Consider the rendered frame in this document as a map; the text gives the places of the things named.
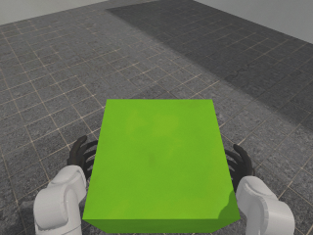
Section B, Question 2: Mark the right robot hand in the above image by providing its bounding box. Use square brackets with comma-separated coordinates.
[224, 144, 255, 193]

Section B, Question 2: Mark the left robot hand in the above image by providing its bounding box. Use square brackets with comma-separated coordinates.
[67, 135, 99, 181]

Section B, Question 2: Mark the robot left forearm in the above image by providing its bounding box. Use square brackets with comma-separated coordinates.
[33, 164, 87, 235]

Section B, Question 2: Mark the robot right forearm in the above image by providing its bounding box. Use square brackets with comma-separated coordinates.
[236, 175, 295, 235]

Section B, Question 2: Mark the carton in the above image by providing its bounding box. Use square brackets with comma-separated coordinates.
[82, 99, 241, 234]

